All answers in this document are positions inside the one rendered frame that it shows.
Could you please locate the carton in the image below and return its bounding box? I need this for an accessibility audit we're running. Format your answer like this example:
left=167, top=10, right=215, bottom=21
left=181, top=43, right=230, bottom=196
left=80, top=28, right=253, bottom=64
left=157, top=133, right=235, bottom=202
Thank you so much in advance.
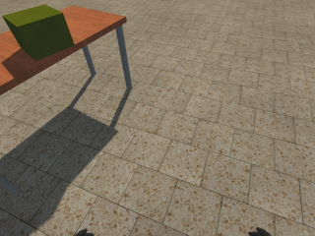
left=2, top=4, right=75, bottom=61

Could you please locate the table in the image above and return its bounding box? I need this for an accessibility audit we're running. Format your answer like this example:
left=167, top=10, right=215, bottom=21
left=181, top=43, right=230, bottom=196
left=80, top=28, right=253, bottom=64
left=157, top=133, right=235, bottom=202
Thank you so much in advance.
left=0, top=5, right=132, bottom=196

